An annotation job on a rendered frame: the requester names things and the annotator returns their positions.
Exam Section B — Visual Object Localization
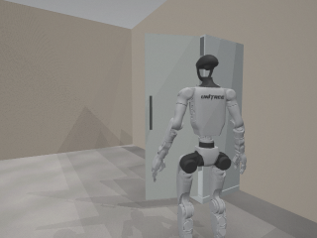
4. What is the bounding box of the robot right hand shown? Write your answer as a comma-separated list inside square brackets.
[232, 152, 247, 175]

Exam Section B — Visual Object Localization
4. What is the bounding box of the robot left hand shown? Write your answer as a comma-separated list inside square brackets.
[152, 156, 166, 182]

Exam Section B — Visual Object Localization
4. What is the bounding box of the robot torso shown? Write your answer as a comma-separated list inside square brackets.
[188, 83, 227, 167]

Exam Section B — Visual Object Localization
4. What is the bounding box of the left robot upper arm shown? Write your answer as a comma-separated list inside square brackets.
[171, 87, 195, 131]

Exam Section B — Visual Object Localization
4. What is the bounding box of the right robot upper arm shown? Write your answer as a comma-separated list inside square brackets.
[223, 88, 244, 129]

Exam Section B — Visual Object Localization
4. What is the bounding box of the robot right forearm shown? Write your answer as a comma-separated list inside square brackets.
[233, 124, 245, 154]

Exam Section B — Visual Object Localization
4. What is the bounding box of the robot left thigh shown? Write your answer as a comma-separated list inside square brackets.
[176, 152, 199, 219]

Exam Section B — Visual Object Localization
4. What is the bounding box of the handle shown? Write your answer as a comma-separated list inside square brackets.
[150, 95, 153, 130]

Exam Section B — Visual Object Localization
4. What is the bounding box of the fridge door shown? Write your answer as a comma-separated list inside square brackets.
[145, 33, 200, 200]

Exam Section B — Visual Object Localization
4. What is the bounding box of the robot left forearm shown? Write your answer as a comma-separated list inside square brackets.
[157, 117, 177, 159]

